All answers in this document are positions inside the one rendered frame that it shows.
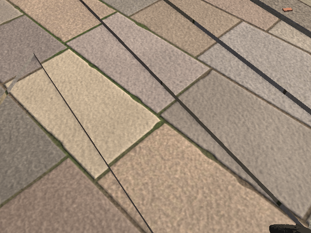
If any robot right hand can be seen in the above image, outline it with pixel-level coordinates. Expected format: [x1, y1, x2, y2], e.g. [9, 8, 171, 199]
[269, 223, 311, 233]

